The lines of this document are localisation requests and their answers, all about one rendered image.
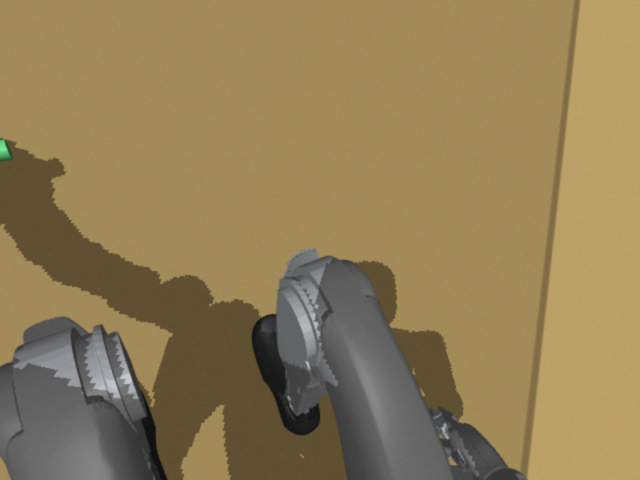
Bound right robot hand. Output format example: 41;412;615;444
428;407;509;480

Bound left robot foot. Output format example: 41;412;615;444
140;389;167;480

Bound right robot foot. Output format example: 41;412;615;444
252;314;320;435

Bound bottle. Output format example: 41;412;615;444
0;139;13;162

